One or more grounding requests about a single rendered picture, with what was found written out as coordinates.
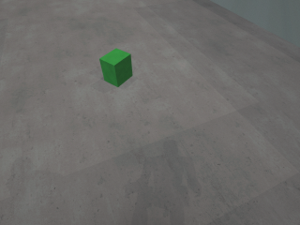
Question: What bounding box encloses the carton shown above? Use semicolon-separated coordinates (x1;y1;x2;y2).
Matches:
99;48;133;87

